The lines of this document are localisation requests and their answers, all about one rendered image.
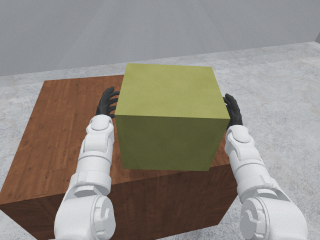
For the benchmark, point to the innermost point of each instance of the robot right upper arm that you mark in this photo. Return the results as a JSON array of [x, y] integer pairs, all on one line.
[[264, 218]]

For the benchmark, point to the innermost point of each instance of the carton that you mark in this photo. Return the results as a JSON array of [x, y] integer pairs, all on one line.
[[169, 117]]

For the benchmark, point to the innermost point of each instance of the left robot hand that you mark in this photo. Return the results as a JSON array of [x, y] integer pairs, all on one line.
[[104, 107]]

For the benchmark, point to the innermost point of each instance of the left robot forearm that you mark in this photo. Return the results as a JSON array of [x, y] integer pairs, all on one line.
[[92, 176]]

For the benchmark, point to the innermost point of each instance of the right robot forearm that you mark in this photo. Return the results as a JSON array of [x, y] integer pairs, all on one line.
[[248, 168]]

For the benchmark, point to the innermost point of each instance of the pedestal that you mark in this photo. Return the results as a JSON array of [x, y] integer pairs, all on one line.
[[148, 204]]

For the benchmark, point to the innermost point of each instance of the right robot hand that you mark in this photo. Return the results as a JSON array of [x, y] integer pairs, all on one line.
[[233, 111]]

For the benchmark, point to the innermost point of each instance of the robot left upper arm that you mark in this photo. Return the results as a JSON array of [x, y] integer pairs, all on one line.
[[85, 218]]

